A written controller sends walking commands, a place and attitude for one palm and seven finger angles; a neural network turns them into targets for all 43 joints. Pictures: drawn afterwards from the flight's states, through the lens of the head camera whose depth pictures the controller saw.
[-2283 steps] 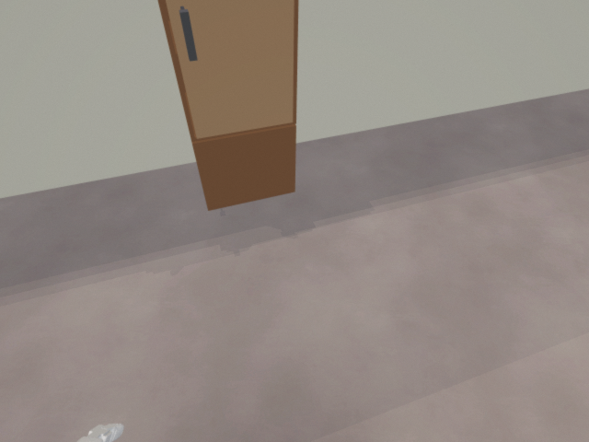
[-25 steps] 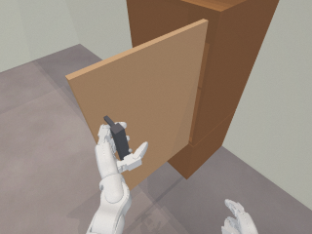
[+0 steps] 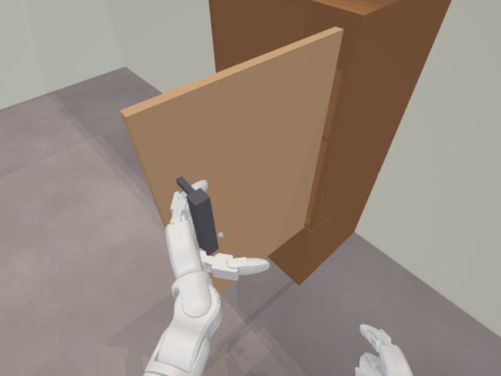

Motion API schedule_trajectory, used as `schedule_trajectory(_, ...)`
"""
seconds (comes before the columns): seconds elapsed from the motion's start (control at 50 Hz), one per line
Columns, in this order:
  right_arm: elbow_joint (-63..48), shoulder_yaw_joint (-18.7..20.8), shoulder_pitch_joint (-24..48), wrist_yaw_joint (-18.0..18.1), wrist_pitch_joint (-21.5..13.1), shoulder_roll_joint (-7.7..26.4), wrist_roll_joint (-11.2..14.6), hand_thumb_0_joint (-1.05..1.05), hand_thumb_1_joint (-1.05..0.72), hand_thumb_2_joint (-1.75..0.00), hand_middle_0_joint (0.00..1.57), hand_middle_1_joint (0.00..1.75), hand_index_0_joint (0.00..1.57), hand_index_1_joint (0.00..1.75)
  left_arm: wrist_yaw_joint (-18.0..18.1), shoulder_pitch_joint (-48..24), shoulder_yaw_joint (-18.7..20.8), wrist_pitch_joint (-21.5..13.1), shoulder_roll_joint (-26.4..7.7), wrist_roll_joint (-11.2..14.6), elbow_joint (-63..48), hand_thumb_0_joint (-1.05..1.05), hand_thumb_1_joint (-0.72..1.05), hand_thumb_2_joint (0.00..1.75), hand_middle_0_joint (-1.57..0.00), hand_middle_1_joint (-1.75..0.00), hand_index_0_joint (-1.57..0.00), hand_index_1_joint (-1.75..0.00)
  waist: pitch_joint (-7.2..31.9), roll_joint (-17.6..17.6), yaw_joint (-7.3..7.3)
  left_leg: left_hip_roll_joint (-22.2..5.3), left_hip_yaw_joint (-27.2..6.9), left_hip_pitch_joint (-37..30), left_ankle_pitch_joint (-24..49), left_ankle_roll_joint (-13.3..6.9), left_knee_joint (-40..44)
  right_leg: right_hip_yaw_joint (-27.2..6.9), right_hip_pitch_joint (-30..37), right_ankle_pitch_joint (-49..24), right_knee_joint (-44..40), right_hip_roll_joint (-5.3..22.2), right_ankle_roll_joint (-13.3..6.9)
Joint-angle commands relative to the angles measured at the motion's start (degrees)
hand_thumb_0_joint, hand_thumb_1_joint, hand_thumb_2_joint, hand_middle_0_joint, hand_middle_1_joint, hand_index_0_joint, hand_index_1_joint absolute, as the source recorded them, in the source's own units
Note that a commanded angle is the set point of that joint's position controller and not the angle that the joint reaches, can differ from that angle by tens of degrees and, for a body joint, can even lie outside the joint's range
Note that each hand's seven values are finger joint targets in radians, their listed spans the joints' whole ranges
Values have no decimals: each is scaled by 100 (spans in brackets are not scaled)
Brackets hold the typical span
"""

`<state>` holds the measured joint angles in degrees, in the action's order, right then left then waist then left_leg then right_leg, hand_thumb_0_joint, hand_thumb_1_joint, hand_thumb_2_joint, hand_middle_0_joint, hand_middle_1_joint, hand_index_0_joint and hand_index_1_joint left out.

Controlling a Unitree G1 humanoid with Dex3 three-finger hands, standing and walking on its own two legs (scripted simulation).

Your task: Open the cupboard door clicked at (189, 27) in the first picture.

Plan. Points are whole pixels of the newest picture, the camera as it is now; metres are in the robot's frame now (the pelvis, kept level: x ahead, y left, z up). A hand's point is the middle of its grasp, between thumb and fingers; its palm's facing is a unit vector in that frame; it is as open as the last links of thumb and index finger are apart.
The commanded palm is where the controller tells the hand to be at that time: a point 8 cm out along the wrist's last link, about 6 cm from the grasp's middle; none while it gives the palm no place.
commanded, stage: slide the hand sideways off the handle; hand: left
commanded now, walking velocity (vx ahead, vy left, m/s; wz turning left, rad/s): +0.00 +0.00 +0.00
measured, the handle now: (196, 216) +0.35 +0.12 +0.08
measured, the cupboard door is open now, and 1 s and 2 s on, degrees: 88 91 91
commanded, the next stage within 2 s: draw the hand back to the body in 1.26 s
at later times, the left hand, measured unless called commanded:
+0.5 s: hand (216, 264) +0.26 +0.07 +0.09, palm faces -0.06 -1.00 +0.02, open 16.2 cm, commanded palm +0.23 +0.14 +0.08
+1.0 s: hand (180, 296) +0.21 +0.11 +0.08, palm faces -0.01 -1.00 -0.03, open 16.2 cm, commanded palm +0.18 +0.18 +0.08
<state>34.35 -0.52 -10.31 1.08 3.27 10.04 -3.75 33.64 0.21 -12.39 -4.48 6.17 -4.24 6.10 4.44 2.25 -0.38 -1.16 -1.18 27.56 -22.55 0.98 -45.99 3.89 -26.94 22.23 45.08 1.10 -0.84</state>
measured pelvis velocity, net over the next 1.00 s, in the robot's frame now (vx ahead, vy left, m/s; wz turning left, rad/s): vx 0.01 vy -0.01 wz -0.01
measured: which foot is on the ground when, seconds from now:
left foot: down 0.00-1.00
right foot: down 0.00-1.00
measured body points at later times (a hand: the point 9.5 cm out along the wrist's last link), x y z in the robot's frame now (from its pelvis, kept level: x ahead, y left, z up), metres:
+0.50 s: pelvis -0.01 +0.00 +0.00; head +0.00 -0.01 +0.45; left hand +0.26 +0.12 +0.09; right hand +0.17 -0.21 -0.08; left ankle +0.01 +0.13 -0.71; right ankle +0.01 -0.11 -0.71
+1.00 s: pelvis +0.01 -0.01 -0.01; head +0.03 -0.03 +0.44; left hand +0.21 +0.17 +0.09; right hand +0.19 -0.23 -0.08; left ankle +0.01 +0.13 -0.71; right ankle +0.01 -0.11 -0.71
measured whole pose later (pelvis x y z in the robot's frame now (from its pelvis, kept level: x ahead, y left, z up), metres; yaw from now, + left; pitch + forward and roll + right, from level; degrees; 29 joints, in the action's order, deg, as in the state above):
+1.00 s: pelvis +0.01 -0.01 -0.01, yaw +0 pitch +6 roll +0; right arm 27.5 -1.4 -14.8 2.0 -6.6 12.5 0.3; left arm -4.4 29.2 -2.6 -13.1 -7.6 8.2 -15.9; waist 4.8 2.4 -1.1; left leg -1.7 -1.1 29.4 -25.1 1.7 -48.8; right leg 3.7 -29.5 25.2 49.0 0.6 -1.5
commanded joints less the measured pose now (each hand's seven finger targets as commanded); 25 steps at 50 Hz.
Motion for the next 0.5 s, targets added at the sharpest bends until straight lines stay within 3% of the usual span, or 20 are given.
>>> schedule_trajectory(0.0, -911, 142, 746, 30, -339, 494, -21, 0, -90, -90, 20, 30, 20, 30, 253, -1720, -124, -322, 548, -225, -1235, 0, -50, 30, -15, -30, -15, -30, 1007, -472, 23, 123, 11, -386, 888, -110, 619, 5, 271, -642, -742, -82, -133)
schedule_trajectory(0.04, -896, 153, 748, 23, -334, 483, -19, 0, -90, -90, 20, 30, 20, 30, 258, -1700, -152, -320, 557, -254, -1238, 0, -50, 30, -15, -30, -15, -30, 1094, -459, 23, 117, 15, -423, 942, -107, 589, 6, 273, -690, -718, -86, -140)
schedule_trajectory(0.06, -687, 136, 257, -11, -299, 679, 28, 0, -90, -90, 20, 30, 20, 30, -933, -1479, -1230, -517, 109, -741, -1096, 0, -50, 30, -15, -30, -15, -30, 793, -867, 473, 101, -1, -561, 1094, -203, 551, -156, 72, -1171, -661, -50, -124)
schedule_trajectory(0.08, -931, 168, 221, 39, -349, 665, 71, 0, -90, -90, 20, 30, 20, 30, -1576, -1750, -809, -785, -271, -506, -1526, 0, -50, 30, -15, -30, -15, -30, 1151, -709, 320, 121, 18, -551, 1200, -249, 533, -144, 245, -1453, -574, -33, -127)
schedule_trajectory(0.1, -969, 167, 217, 99, -379, 683, 83, 0, -90, -90, 20, 30, 20, 30, -1962, -1838, -674, -956, -564, -405, -1687, 0, -50, 30, -15, -30, -15, -30, 1446, -518, 235, 159, 39, -664, 1294, -278, 514, -209, 428, -1653, -520, -21, -134)
schedule_trajectory(0.12, -1009, 154, 203, 133, -412, 681, 125, 0, -90, -90, 20, 30, 20, 30, -2285, -1739, -636, -1047, -672, -306, -1784, 0, -50, 30, -15, -30, -15, -30, 1499, -338, 210, 157, 53, -714, 1321, -270, 520, -216, 494, -1703, -500, -18, -146)
schedule_trajectory(0.16, -1088, 82, 217, 178, -554, 678, 230, 0, -90, -90, 20, 30, 20, 30, -3025, -1615, -701, -1151, -687, 55, -1732, 0, -50, 30, -15, -30, -15, -30, 1264, -231, 275, 174, 16, -717, 1095, -272, 544, -194, 346, -1493, -558, -23, -128)
schedule_trajectory(0.2, -1178, -8, 357, 258, -694, 671, 352, 0, -90, -90, 20, 30, 20, 30, -3469, -1707, -403, -1072, -704, 686, -1642, 0, -50, 30, -15, -30, -15, -30, 1026, -317, 239, 185, -35, -594, 669, -238, 660, -150, 336, -1008, -719, -73, -104)
schedule_trajectory(0.24, -1235, -59, 501, 289, -842, 665, 429, 0, -90, -90, 20, 30, 20, 30, -3500, -1424, -79, -919, -639, 1126, -1518, 0, -50, 30, -15, -30, -15, -30, 711, -396, 144, 194, -65, -476, 285, -185, 781, -100, 259, -452, -891, -98, -82)
schedule_trajectory(0.28, -1244, -65, 529, 277, -940, 681, 434, 0, -90, -90, 20, 30, 20, 30, -3312, -985, 373, -813, -793, 1311, -1456, 0, -50, 30, -15, -30, -15, -30, 693, -688, -39, 193, -73, -398, 172, -149, 893, -81, 364, -193, -981, -106, -64)
schedule_trajectory(0.32, -1275, -36, 511, 205, -987, 681, 420, 0, -90, -90, 20, 30, 20, 30, -3074, -586, 590, -810, -920, 1233, -1605, 0, -50, 30, -15, -30, -15, -30, 816, -612, -189, 198, -26, -430, 331, -133, 940, -84, 510, -265, -950, -97, -74)
schedule_trajectory(0.38, -1346, 4, 353, 74, -1007, 658, 360, 0, -90, -90, 20, 30, 20, 30, -2839, -15, 611, -851, -1007, 899, -1869, 0, -50, 30, -15, -30, -15, -30, 881, -605, -195, 166, 72, -456, 712, -147, 886, -85, 552, -790, -795, -84, -66)
schedule_trajectory(0.42, -1375, 11, 309, 23, -967, 682, 336, 0, -90, -90, 20, 30, 20, 30, -2774, 318, 785, -884, -1244, 743, -1967, 0, -50, 30, -15, -30, -15, -30, 763, -535, -246, 158, 90, -342, 778, -147, 880, -101, 576, -859, -752, -90, -96)
schedule_trajectory(0.44, -1422, 9, 341, 4, -958, 665, 326, 0, -90, -90, 20, 30, 20, 30, -2786, 292, 654, -911, -1157, 697, -2100, 0, -50, 30, -15, -30, -15, -30, 672, -441, -162, 159, 131, -337, 725, -154, 852, -123, 492, -851, -756, -73, -75)
schedule_trajectory(0.48, -1446, 16, 330, 4, -949, 678, 329, 0, -90, -90, 20, 30, 20, 30, -2829, 350, 754, -952, -1296, 670, -2214, 0, -50, 30, -15, -30, -15, -30, 538, -404, -122, 154, 148, -272, 535, -160, 819, -165, 373, -647, -785, -88, -71)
